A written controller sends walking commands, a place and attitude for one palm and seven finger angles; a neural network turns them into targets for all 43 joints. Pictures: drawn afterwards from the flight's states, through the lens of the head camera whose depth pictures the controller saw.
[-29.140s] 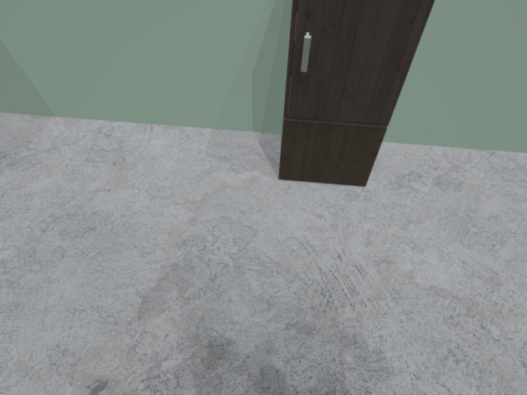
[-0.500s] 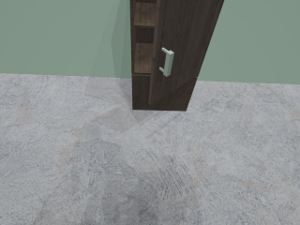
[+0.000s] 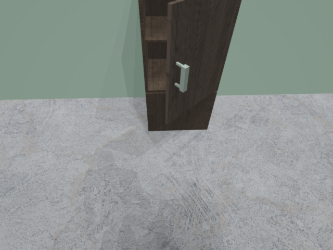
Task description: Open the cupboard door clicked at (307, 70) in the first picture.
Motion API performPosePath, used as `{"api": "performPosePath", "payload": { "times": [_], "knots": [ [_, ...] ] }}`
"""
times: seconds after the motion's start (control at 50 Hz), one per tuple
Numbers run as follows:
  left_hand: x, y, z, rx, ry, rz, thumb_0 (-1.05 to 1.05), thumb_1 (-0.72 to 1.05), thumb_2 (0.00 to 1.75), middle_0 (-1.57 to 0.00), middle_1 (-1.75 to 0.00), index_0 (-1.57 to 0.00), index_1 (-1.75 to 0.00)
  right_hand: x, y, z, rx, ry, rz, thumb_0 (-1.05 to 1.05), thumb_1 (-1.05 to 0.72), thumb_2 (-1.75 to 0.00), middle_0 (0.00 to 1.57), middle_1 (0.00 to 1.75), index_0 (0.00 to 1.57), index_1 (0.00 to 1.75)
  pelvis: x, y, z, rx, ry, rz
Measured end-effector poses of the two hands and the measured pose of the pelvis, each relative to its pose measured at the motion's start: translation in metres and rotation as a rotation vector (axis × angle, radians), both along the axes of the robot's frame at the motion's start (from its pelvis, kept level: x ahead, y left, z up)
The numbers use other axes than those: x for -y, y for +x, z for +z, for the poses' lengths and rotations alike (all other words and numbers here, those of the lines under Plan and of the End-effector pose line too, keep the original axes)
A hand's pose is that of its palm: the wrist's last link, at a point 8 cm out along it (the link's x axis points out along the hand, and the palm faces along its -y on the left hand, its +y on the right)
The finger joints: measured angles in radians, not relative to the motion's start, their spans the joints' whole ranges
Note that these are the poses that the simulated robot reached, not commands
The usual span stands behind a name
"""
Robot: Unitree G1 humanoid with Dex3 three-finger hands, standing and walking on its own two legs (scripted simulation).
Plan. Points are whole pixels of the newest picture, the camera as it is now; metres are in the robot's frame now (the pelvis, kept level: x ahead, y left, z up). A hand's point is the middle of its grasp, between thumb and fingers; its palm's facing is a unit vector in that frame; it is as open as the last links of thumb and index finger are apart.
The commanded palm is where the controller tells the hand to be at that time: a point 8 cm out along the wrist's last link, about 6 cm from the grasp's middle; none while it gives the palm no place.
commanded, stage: let the arm hang, fingers relaxed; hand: left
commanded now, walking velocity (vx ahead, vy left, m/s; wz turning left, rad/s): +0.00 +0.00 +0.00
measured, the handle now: (180, 76) +0.80 -0.02 -0.05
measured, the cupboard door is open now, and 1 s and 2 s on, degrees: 41 41 41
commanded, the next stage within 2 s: look to check the result in 0.16 s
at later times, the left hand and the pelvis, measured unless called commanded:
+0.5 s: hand out of the picture +0.00 +0.16 -0.18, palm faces +0.02 -0.98 -0.19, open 7.4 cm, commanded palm none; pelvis +0.02 +0.00 +0.00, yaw +0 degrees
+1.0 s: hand out of the picture +0.03 +0.16 -0.17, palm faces +0.02 -0.98 -0.19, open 7.4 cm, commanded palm none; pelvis +0.03 -0.01 +0.00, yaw -1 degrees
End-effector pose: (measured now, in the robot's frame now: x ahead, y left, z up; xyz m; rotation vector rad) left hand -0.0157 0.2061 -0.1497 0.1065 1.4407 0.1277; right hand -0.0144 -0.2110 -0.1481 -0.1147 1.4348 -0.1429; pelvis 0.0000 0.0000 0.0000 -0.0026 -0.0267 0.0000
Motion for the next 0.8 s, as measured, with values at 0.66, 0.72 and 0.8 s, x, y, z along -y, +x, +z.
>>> {"api": "performPosePath", "payload": {
  "times": [0.66, 0.72, 0.8],
  "knots": [
    [-0.002, 0.022, 0.004, -0.013, 0.026, 0.003, 0.0, 0.91, 0.9, -0.2, -0.3, -0.19, -0.3, 0.011, 0.028, 0.001, 0.001, -0.012, 0.005, 0.0, -0.91, -0.89, 0.2, 0.3, 0.2, 0.3, 0.006, 0.023, 0.002, -0.006, 0.005, 0.001],
    [-0.001, 0.027, 0.004, -0.005, 0.024, 0.002, 0.0, 0.91, 0.9, -0.2, -0.3, -0.2, -0.3, 0.013, 0.032, 0.002, 0.006, -0.016, 0.008, 0.0, -0.92, -0.9, 0.2, 0.3, 0.2, 0.3, 0.007, 0.025, 0.002, -0.006, 0.005, 0.002],
    [0.0, 0.033, 0.004, 0.004, 0.023, -0.002, 0.0, 0.91, 0.9, -0.2, -0.3, -0.2, -0.3, 0.017, 0.037, 0.003, 0.012, -0.021, 0.01, 0.0, -0.92, -0.89, 0.2, 0.3, 0.2, 0.3, 0.009, 0.027, 0.002, -0.007, 0.005, 0.0]
  ]
}}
